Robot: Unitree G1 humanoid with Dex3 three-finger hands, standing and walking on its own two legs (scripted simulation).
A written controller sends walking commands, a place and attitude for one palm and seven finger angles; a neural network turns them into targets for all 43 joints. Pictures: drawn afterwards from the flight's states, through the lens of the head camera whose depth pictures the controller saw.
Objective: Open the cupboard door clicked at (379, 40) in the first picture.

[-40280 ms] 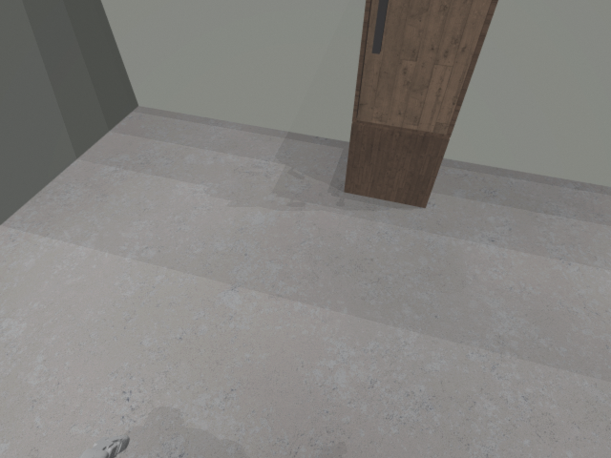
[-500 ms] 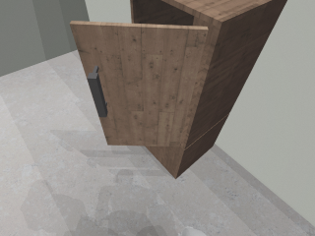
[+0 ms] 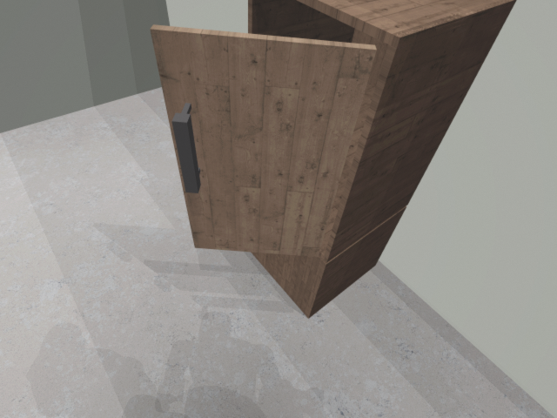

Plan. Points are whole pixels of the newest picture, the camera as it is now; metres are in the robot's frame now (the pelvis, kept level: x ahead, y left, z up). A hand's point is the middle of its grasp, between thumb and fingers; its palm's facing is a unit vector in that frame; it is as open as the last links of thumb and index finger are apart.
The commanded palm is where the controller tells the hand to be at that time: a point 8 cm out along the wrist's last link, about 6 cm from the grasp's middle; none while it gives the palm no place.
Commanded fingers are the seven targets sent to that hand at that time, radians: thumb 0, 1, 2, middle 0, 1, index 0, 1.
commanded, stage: come to a stop and stand still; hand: left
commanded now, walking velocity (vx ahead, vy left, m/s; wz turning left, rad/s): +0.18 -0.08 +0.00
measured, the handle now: (190, 149) +0.57 +0.22 +0.05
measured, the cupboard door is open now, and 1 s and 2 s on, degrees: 49 49 49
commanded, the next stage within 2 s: look again from close up in 0.26 s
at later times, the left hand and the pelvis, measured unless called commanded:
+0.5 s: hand out of the picture +0.02 +0.15 -0.16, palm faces -0.06 -0.97 -0.24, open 7.2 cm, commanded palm none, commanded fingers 0.00 0.90 0.90 -0.20 -0.30 -0.20 -0.30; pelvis -0.01 -0.03 +0.00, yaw -2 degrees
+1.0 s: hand out of the picture +0.04 +0.11 -0.16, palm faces +0.00 -0.97 -0.22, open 7.3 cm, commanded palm none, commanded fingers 0.00 0.90 0.90 -0.20 -0.30 -0.20 -0.30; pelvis +0.04 -0.06 +0.01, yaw -1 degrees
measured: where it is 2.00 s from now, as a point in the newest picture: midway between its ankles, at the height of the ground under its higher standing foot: outside the picture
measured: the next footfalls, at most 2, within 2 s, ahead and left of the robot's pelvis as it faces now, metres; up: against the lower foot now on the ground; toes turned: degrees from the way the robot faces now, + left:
right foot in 0.40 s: +0.04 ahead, -0.12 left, +0.00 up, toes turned -3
left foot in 1.48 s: +0.10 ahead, +0.15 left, +0.00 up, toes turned +1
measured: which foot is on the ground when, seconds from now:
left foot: down 0.00-1.00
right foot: down 0.00-0.02, up 0.04-0.38, down 0.40-1.00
